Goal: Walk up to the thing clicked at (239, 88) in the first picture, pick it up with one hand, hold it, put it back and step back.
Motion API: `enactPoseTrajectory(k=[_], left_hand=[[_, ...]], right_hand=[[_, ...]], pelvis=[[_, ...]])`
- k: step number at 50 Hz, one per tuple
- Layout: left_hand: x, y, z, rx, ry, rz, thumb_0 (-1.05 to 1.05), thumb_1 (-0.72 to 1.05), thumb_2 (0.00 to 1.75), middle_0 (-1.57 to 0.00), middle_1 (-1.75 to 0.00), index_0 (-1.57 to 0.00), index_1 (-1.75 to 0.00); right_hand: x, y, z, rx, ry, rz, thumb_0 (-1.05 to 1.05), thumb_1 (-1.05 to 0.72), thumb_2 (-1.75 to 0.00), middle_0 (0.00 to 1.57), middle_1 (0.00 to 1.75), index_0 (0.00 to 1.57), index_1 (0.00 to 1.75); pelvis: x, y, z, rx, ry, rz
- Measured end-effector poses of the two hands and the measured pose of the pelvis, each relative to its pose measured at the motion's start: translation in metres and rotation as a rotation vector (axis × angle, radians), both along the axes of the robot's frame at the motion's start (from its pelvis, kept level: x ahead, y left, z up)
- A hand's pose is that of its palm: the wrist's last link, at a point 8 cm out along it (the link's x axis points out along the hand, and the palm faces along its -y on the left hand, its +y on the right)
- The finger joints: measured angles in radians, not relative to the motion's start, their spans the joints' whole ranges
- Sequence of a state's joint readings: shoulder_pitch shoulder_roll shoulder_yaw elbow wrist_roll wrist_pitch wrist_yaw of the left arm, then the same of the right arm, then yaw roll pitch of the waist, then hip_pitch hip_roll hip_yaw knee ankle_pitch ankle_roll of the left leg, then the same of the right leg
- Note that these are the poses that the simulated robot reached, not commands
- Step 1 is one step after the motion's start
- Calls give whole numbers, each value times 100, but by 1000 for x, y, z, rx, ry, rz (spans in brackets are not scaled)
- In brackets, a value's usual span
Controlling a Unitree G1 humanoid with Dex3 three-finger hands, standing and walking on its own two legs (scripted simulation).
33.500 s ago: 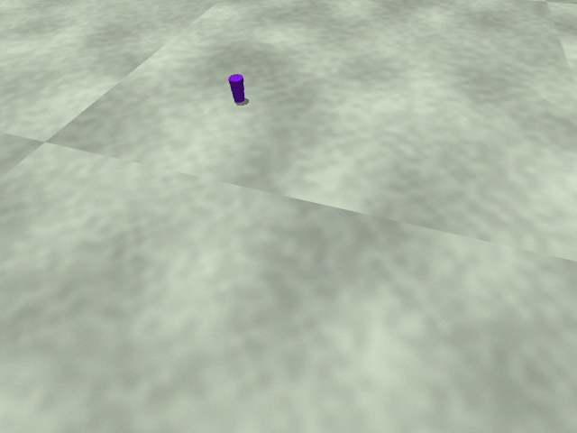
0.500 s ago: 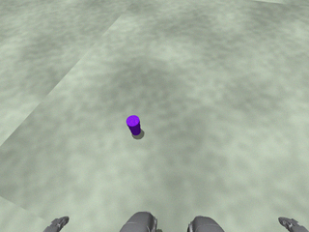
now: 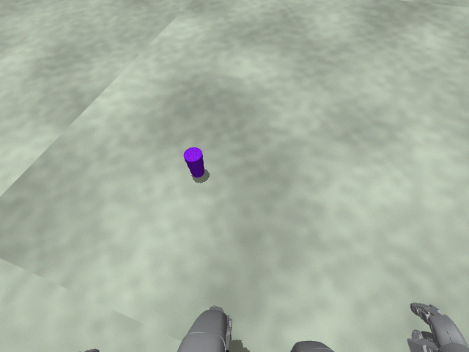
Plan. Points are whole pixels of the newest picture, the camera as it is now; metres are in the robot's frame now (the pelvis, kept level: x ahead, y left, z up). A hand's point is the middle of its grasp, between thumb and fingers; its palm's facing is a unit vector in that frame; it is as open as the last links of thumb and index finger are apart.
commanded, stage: step back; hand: left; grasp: from the side
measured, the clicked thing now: (195, 163) +0.97 +0.30 -0.68
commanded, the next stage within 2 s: stand in 1.12 s
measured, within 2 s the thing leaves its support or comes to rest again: neither
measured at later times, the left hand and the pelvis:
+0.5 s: hand out of the picture -0.01 +0.27 -0.13, palm faces +0.08 -0.91 -0.40, open 7.3 cm; pelvis -0.05 -0.01 +0.01, yaw +4 degrees
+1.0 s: hand out of the picture +0.05 +0.29 -0.14, palm faces +0.08 -0.93 -0.35, open 7.3 cm; pelvis -0.01 +0.02 +0.02, yaw +4 degrees
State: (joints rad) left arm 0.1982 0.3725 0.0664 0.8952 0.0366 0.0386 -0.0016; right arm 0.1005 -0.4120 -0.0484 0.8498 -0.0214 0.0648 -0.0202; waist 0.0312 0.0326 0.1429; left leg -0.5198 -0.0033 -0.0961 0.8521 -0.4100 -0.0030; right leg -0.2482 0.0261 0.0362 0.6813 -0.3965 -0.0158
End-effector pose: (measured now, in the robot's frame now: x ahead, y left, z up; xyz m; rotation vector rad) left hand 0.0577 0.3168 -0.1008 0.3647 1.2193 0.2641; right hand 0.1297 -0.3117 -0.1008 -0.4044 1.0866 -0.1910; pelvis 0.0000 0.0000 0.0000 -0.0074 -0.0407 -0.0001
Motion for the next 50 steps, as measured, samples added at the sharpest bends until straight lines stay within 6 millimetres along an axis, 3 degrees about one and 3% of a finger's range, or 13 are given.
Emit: enactPoseTrajectory(k=[4,10,14,18,26,32,42,50], left_hand=[[-37,-3,11,15,11,34,0,90,89,-21,-30,-21,-30],[-64,11,12,29,-54,73,1,90,89,-21,-30,-21,-30],[-79,20,6,14,-43,91,0,90,89,-21,-30,-21,-30],[-85,17,6,-9,-15,89,1,91,89,-21,-30,-21,-30],[-79,-5,7,-10,-39,76,0,91,89,-21,-30,-21,-30],[-77,-10,11,-28,-55,105,0,90,89,-21,-30,-21,-30],[-47,16,-10,-58,-17,103,0,90,89,-21,-30,-21,-30],[-20,16,-3,-62,-28,69,0,91,89,-21,-30,-21,-30]], right_hand=[[-35,-5,-1,14,39,-1,0,-90,-90,20,30,21,30],[-84,-2,-11,8,153,31,0,-90,-90,20,30,21,30],[-103,12,-9,22,159,24,0,-90,-90,20,30,21,30],[-111,19,-1,44,127,20,0,-90,-90,20,30,21,30],[-95,3,-6,54,104,5,0,-90,-90,21,30,21,30],[-70,3,0,34,107,42,0,-90,-90,20,30,21,30],[-34,36,5,20,72,51,0,-90,-90,20,30,21,30],[-4,58,9,73,23,52,0,-90,-90,20,30,21,30]], pelvis=[[-18,-2,7,31,5,22],[-40,2,3,18,7,87],[-49,7,4,45,-8,90],[-52,4,11,33,-4,83],[-46,-10,9,-6,-7,79],[-35,-4,14,0,-5,95],[-18,19,8,10,-1,83],[-9,20,16,-3,6,65]])
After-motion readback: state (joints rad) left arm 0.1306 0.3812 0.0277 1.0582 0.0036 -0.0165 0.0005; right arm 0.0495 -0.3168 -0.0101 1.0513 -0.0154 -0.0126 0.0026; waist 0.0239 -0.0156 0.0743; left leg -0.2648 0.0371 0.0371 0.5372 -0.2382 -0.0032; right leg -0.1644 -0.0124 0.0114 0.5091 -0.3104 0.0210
